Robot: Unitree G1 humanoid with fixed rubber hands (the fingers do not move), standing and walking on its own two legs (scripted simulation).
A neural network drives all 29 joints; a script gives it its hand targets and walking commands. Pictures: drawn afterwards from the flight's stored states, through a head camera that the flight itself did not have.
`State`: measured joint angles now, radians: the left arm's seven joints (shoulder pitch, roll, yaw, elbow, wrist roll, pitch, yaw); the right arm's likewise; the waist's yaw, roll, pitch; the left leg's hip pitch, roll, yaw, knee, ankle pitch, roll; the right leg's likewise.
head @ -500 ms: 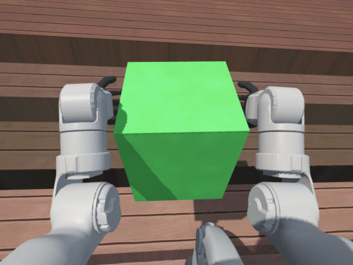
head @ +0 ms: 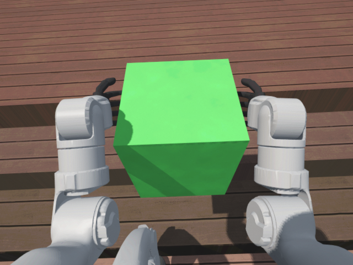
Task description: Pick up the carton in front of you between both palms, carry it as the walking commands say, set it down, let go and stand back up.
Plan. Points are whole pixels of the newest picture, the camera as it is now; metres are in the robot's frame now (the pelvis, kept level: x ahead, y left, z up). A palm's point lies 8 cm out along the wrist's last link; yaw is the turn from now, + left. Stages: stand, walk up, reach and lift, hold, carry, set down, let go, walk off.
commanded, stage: carry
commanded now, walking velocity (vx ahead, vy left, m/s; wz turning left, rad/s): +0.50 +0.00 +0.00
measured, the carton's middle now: (180, 134) +0.39 -0.01 +0.10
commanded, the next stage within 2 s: none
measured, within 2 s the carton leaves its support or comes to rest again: neither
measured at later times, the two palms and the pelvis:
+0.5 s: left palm out of the picture +0.67 +0.11 +0.34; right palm out of the picture +0.69 -0.18 +0.36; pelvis +0.30 -0.06 +0.16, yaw -1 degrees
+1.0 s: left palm out of the picture +0.97 +0.13 +0.51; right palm out of the picture +0.96 -0.17 +0.51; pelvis +0.59 +0.00 +0.31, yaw +0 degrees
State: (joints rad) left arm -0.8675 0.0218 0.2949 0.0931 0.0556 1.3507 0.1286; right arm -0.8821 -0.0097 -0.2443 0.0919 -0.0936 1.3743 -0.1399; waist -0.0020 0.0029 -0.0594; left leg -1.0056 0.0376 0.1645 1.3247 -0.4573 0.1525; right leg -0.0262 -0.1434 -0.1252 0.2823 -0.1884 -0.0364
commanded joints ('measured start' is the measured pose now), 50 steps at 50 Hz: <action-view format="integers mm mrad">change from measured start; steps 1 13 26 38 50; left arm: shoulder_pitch -744 -712 -860 -895 -935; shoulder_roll -1018 -878 -1187 -1140 -1062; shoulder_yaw -520 -450 -571 -591 -384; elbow -23 -7 28 -108 95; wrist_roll -404 -235 -498 -528 -411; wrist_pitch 26 18 -1 -2 47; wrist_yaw -258 -170 -221 -245 -265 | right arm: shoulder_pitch -791 -911 -698 -657 -812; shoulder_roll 1074 1124 1021 996 1155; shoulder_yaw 603 561 328 446 447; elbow -49 -93 135 48 155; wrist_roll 481 623 342 337 462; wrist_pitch -19 -21 -9 -7 7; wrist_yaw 187 258 256 203 198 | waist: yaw -240 -141 115 147 -234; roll -147 59 -186 -141 -146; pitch -728 -403 -802 -454 -708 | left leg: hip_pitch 950 1226 417 -367 947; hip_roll -129 295 -166 19 -123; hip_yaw -47 -550 -344 -184 -63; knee -621 -939 598 697 -573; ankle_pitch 480 588 265 -58 408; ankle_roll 37 160 -145 -5 28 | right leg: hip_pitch -53 -1212 184 374 -95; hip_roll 74 100 -178 -228 56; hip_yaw -34 133 859 542 -14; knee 792 1634 222 93 750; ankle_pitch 1357 -264 841 266 1301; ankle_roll -19 -93 -384 -314 -16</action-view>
